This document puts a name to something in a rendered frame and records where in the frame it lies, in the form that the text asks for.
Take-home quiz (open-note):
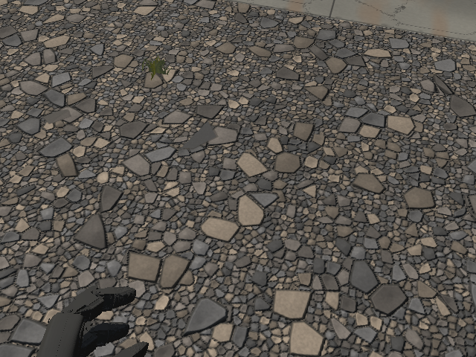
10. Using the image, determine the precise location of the robot left hand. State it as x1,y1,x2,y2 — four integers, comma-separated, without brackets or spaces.
34,286,149,357

